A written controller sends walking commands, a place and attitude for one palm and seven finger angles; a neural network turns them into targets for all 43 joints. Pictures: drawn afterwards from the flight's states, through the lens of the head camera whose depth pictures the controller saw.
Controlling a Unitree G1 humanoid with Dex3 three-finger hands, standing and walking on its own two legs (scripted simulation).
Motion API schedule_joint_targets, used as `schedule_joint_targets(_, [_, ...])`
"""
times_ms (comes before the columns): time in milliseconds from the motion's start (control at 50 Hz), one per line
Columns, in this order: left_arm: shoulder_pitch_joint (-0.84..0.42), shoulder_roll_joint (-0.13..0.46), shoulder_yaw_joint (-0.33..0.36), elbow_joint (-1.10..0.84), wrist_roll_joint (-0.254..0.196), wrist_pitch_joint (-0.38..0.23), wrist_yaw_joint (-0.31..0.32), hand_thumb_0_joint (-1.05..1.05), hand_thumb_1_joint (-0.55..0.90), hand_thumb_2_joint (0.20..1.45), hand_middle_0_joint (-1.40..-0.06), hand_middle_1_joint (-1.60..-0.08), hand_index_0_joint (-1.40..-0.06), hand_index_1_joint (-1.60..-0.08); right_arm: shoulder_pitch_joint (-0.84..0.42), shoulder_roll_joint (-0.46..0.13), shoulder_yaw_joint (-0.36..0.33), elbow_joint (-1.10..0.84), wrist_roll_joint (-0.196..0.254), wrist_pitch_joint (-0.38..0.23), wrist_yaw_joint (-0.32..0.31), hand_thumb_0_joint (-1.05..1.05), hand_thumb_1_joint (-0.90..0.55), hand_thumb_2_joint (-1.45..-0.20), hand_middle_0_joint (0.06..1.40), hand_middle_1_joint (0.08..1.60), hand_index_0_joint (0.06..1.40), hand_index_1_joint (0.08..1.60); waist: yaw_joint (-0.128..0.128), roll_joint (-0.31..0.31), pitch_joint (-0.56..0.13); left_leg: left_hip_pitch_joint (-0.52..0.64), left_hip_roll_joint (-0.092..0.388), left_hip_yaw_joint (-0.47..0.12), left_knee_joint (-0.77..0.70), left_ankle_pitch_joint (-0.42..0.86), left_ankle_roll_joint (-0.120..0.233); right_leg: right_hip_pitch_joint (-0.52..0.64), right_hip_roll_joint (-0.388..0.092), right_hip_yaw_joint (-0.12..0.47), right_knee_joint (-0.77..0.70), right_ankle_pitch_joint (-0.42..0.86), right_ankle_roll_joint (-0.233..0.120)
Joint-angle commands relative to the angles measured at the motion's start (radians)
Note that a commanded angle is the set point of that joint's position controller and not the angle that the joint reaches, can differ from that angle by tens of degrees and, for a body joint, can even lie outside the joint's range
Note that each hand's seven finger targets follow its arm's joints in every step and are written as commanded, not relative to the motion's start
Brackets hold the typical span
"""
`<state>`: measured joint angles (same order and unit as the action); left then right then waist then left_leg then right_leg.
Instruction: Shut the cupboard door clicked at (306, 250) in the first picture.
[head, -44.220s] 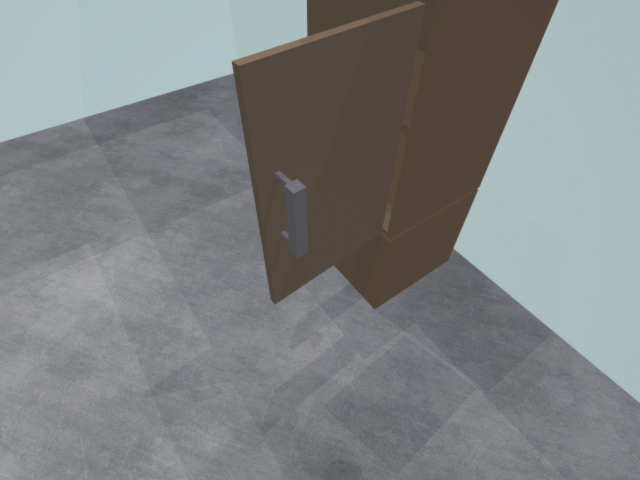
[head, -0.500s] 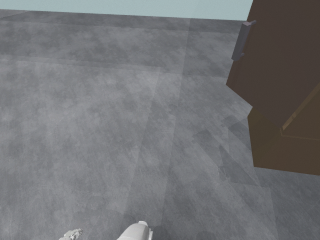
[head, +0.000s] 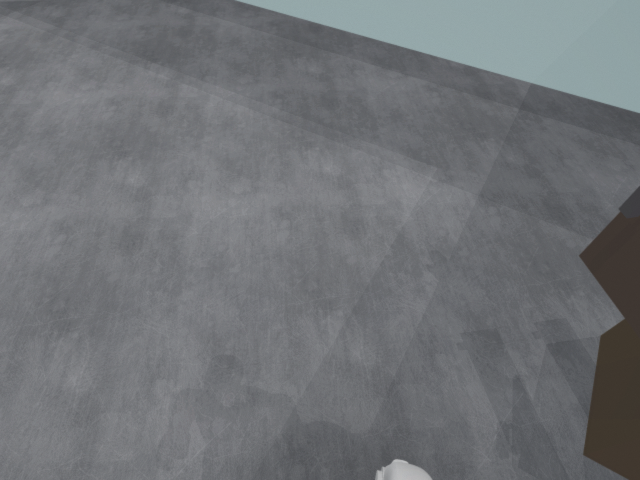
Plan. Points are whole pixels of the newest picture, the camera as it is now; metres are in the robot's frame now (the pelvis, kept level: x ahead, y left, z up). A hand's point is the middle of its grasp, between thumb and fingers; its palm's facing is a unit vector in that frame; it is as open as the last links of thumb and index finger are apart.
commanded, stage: walk to a spot facing it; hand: left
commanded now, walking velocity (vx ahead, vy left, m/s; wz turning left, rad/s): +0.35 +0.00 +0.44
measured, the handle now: out of the picture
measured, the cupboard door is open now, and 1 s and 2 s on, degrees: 42 42 42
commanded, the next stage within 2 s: turn to face it in 0.50 s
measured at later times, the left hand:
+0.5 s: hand out of the picture +0.09 +0.13 -0.17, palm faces +0.40 -0.90 -0.15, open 7.3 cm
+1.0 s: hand (193, 334) +0.35 +0.25 -0.17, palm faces +0.28 -0.93 -0.23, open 7.3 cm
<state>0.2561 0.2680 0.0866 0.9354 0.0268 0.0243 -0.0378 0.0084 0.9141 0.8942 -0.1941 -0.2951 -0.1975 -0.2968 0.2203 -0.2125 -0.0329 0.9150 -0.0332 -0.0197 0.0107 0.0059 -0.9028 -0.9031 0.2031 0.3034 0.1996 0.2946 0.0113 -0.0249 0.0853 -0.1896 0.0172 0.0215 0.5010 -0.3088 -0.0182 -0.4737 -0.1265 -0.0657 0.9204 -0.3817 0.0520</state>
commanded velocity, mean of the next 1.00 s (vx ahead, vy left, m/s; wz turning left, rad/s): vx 0.16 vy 0.00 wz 0.07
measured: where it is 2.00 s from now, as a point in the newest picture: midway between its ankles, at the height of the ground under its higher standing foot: (303, 405)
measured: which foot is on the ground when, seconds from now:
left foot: down 0.00-0.10, up 0.12-0.56, down 0.58-0.96, up 0.98-1.00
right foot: up 0.00-0.08, down 0.10-0.56, up 0.58-0.92, down 0.94-1.00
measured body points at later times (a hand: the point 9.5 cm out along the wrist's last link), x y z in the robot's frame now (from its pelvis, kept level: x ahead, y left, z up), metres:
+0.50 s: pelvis +0.18 -0.01 +0.00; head +0.24 +0.02 +0.45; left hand +0.07 +0.18 -0.15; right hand +0.38 -0.19 -0.13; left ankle +0.25 +0.14 -0.70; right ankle +0.12 -0.13 -0.73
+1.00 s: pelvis +0.33 +0.04 -0.01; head +0.36 +0.03 +0.44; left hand +0.34 +0.30 -0.15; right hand +0.45 -0.18 -0.17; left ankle +0.27 +0.14 -0.72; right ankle +0.39 -0.05 -0.73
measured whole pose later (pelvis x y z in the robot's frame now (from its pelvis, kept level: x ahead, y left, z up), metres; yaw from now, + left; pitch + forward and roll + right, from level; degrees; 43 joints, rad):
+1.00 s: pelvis +0.33 +0.04 -0.01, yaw +14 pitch -1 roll +0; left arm 0.21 0.18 0.06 0.94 0.03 0.01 -0.01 0.00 0.91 0.89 -0.19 -0.29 -0.20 -0.30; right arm 0.18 -0.21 -0.04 1.00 -0.02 0.03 -0.02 0.01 -0.92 -0.90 0.20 0.30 0.20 0.29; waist 0.01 0.03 0.07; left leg -0.27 0.07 0.16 0.76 -0.49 -0.01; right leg -0.35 -0.01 -0.05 0.64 -0.30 -0.03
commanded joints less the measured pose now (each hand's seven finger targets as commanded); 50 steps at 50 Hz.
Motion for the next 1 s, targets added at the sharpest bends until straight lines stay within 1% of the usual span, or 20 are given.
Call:
schedule_joint_targets(0, [0.007, 0.047, 0.009, -0.097, 0.002, -0.044, -0.008, 0.0, 0.9, 0.9, -0.2, -0.3, -0.2, -0.3, -0.018, -0.213, -0.061, -0.043, 0.001, -0.007, -0.011, 0.0, -0.9, -0.9, 0.2, 0.3, 0.2, 0.3, 0.006, 0.166, -0.026, -0.132, 0.175, -0.183, -0.219, -0.166, 0.167, 0.153, 0.062, -0.063, -0.224, 0.124, 0.011])
schedule_joint_targets(40, [0.149, 0.075, 0.026, -0.054, 0.007, -0.052, -0.004, 0.0, 0.9, 0.9, -0.2, -0.3, -0.2, -0.3, -0.058, -0.194, -0.061, -0.048, 0.005, 0.0, -0.008, 0.0, -0.9, -0.9, 0.2, 0.3, 0.2, 0.3, 0.076, 0.087, -0.032, -0.301, 0.111, -0.156, -0.083, -0.27, 0.135, 0.393, 0.091, -0.074, -0.303, 0.142, 0.009])
schedule_joint_targets(60, [0.264, 0.138, 0.043, -0.034, 0.014, -0.064, 0.006, 0.0, 0.9, 0.9, -0.2, -0.3, -0.2, -0.3, -0.075, -0.15, -0.054, -0.063, 0.014, 0.0, -0.005, 0.0, -0.9, -0.9, 0.2, 0.3, 0.2, 0.3, 0.136, -0.082, -0.054, -0.445, 0.012, -0.081, 0.146, -0.321, 0.091, 0.538, -0.012, 0.074, -0.45, -0.083, -0.02])
schedule_joint_targets(80, [0.355, 0.24, 0.059, -0.023, 0.024, -0.073, 0.023, 0.0, 0.9, 0.9, -0.2, -0.3, -0.2, -0.3, -0.053, -0.06, -0.035, -0.086, 0.025, -0.004, 0.001, 0.0, -0.9, -0.9, 0.2, 0.3, 0.2, 0.3, 0.174, -0.426, -0.11, -0.554, -0.107, 0.009, 0.555, -0.376, 0.054, 0.583, -0.301, 0.513, -0.723, -0.397, -0.107])
schedule_joint_targets(100, [0.294, 0.225, 0.049, -0.049, 0.011, -0.071, 0.036, 0.0, 0.9, 0.9, -0.2, -0.3, -0.2, -0.3, -0.056, -0.096, -0.044, -0.102, 0.011, -0.002, 0.004, 0.0, -0.9, -0.9, 0.2, 0.3, 0.2, 0.3, 0.121, -0.336, -0.07, -0.572, -0.037, -0.093, 0.761, -0.3, 0.063, 0.458, -0.376, 0.686, -0.829, -0.565, -0.17])
schedule_joint_targets(120, [0.198, 0.198, 0.043, -0.065, 0.011, -0.077, 0.044, 0.0, 0.9, 0.9, -0.2, -0.3, -0.2, -0.3, -0.063, -0.093, -0.051, -0.088, 0.005, -0.005, 0.008, 0.0, -0.9, -0.9, 0.2, 0.3, 0.2, 0.3, 0.076, -0.295, -0.027, -0.593, 0.001, -0.117, 0.86, -0.194, 0.057, 0.369, -0.375, 0.688, -0.836, -0.585, -0.185])
schedule_joint_targets(160, [0.062, 0.087, 0.019, -0.082, 0.012, -0.087, 0.05, 0.0, 0.9, 0.9, -0.2, -0.3, -0.2, -0.3, -0.042, -0.07, -0.049, -0.042, 0.003, 0.003, 0.021, 0.0, -0.9, -0.9, 0.2, 0.3, 0.2, 0.3, -0.005, -0.11, -0.009, -0.503, 0.079, -0.101, 0.836, -0.014, 0.039, 0.245, -0.303, 0.333, -0.764, -0.281, -0.146])
schedule_joint_targets(220, [0.092, 0.035, 0.009, -0.05, 0.009, -0.109, 0.051, 0.0, 0.9, 0.9, -0.2, -0.3, -0.2, -0.3, -0.032, -0.021, -0.038, -0.02, 0.006, 0.019, 0.034, 0.0, -0.9, -0.9, 0.2, 0.3, 0.2, 0.3, -0.01, -0.12, -0.039, -0.464, 0.084, -0.023, 0.685, 0.06, 0.011, 0.311, -0.223, 0.04, -0.734, 0.128, -0.127])
schedule_joint_targets(420, [0.203, 0.055, 0.009, 0.03, 0.004, -0.112, 0.055, 0.0, 0.9, 0.9, -0.2, -0.3, -0.2, -0.3, -0.218, 0.001, -0.015, -0.1, 0.005, 0.009, 0.056, 0.0, -0.9, -0.9, 0.2, 0.3, 0.2, 0.3, 0.033, -0.104, -0.018, -0.45, 0.062, 0.103, 0.224, 0.059, 0.043, 0.572, -0.267, -0.177, -0.619, 0.677, -0.124])
schedule_joint_targets(500, [0.127, 0.117, 0.024, 0.004, -0.005, -0.099, 0.05, 0.0, 0.9, 0.9, -0.2, -0.3, -0.2, -0.3, 0.003, -0.075, -0.04, -0.061, -0.003, 0.002, 0.039, 0.0, -0.9, -0.9, 0.2, 0.3, 0.2, 0.3, -0.097, -0.08, -0.128, -0.028, -0.047, 0.177, 0.098, 0.079, 0.096, 0.427, -0.246, -0.281, -0.272, 0.839, -0.084])
schedule_joint_targets(520, [0.118, 0.107, 0.024, -0.016, -0.009, -0.094, 0.041, 0.0, 0.9, 0.9, -0.2, -0.3, -0.2, -0.3, 0.139, -0.149, -0.059, -0.029, -0.007, 0.0, 0.027, 0.0, -0.9, -0.9, 0.2, 0.3, 0.2, 0.3, -0.167, 0.029, -0.225, 0.228, 0.012, 0.077, 0.039, 0.125, 0.131, 0.258, -0.203, -0.275, -0.02, 0.625, -0.049])
schedule_joint_targets(540, [0.123, 0.046, 0.018, -0.067, -0.021, -0.086, 0.024, 0.0, 0.9, 0.9, -0.2, -0.3, -0.2, -0.3, 0.226, -0.296, -0.093, -0.016, -0.014, -0.007, 0.013, 0.0, -0.9, -0.9, 0.2, 0.3, 0.2, 0.3, -0.18, 0.324, -0.294, 0.435, 0.346, -0.438, -0.042, 0.314, 0.271, -0.105, -0.018, -0.227, 0.335, -0.151, 0.015])
schedule_joint_targets(560, [-0.033, 0.067, 0.002, -0.143, -0.016, -0.079, 0.031, 0.0, 0.9, 0.9, -0.2, -0.3, -0.2, -0.3, 0.287, -0.339, -0.093, -0.004, 0.008, -0.003, -0.004, 0.0, -0.9, -0.9, 0.2, 0.3, 0.2, 0.3, -0.209, 0.163, -0.268, 0.395, 0.438, -0.598, -0.137, 0.421, 0.331, -0.22, 0.014, -0.043, 0.452, -0.236, 0.002])
schedule_joint_targets(620, [0.049, 0.0, -0.002, -0.07, -0.003, -0.061, 0.045, 0.0, 0.9, 0.9, -0.2, -0.3, -0.2, -0.3, 0.035, -0.187, -0.043, -0.061, 0.008, -0.021, -0.028, 0.0, -0.9, -0.9, 0.2, 0.3, 0.2, 0.3, -0.067, 0.204, -0.164, 0.05, 0.337, -0.313, -0.196, 0.235, 0.226, -0.139, -0.047, 0.063, 0.399, -0.065, -0.011])
schedule_joint_targets(660, [0.123, -0.031, -0.014, -0.011, 0.003, -0.041, 0.042, 0.0, 0.9, 0.9, -0.2, -0.3, -0.2, -0.3, -0.01, -0.115, -0.016, -0.043, 0.006, -0.034, -0.037, 0.0, -0.9, -0.9, 0.2, 0.3, 0.2, 0.3, -0.008, 0.159, -0.154, -0.016, 0.27, -0.165, -0.195, 0.355, 0.19, -0.04, -0.026, 0.059, 0.276, 0.009, -0.014])
schedule_joint_targets(720, [0.121, -0.056, -0.032, 0.02, -0.003, -0.018, 0.047, 0.0, 0.9, 0.9, -0.2, -0.3, -0.2, -0.3, -0.011, -0.098, -0.007, -0.005, 0.007, -0.031, -0.041, 0.0, -0.9, -0.9, 0.2, 0.3, 0.2, 0.3, 0.011, 0.113, -0.155, -0.046, 0.257, -0.064, -0.195, 0.469, 0.185, 0.058, 0.011, 0.048, 0.074, 0.04, -0.017])
schedule_joint_targets(880, [0.059, -0.009, -0.005, -0.021, 0.003, 0.001, 0.029, 0.0, 0.9, 0.9, -0.2, -0.3, -0.2, -0.3, -0.062, -0.138, -0.037, 0.014, 0.005, 0.019, -0.039, 0.0, -0.9, -0.9, 0.2, 0.3, 0.2, 0.3, 0.034, 0.131, -0.041, -0.122, 0.271, 0.038, -0.077, 0.189, 0.129, 0.242, 0.097, -0.02, -0.3, 0.182, -0.034])
schedule_joint_targets(900, [0.082, 0.013, 0.003, -0.022, 0.004, -0.006, 0.029, 0.0, 0.9, 0.9, -0.2, -0.3, -0.2, -0.3, -0.063, -0.132, -0.04, 0.01, 0.008, 0.022, -0.037, 0.0, -0.9, -0.9, 0.2, 0.3, 0.2, 0.3, 0.043, 0.085, -0.053, -0.12, 0.23, 0.076, 0.006, 0.156, 0.091, 0.277, 0.082, 0.017, -0.379, 0.266, -0.045])
schedule_joint_targets(940, [0.119, 0.151, 0.024, -0.02, 0.011, -0.028, 0.037, 0.0, 0.9, 0.9, -0.2, -0.3, -0.2, -0.3, -0.042, -0.055, -0.031, -0.024, 0.021, 0.024, -0.029, 0.0, -0.9, -0.9, 0.2, 0.3, 0.2, 0.3, 0.047, -0.235, -0.076, -0.316, 0.006, 0.183, 0.383, -0.279, -0.016, 0.39, -0.221, 0.435, -0.57, 0.689, -0.214])
schedule_joint_targets(980, [0.103, 0.148, 0.034, -0.024, 0.001, -0.027, 0.06, 0.0, 0.9, 0.9, -0.2, -0.3, -0.2, -0.3, -0.068, -0.079, -0.032, -0.037, 0.02, 0.038, -0.043, 0.0, -0.9, -0.9, 0.2, 0.3, 0.2, 0.3, 0.048, -0.25, -0.146, -0.398, 0.015, -0.007, 0.629, -0.31, -0.024, 0.436, -0.235, 0.53, -0.585, 0.731, -0.312])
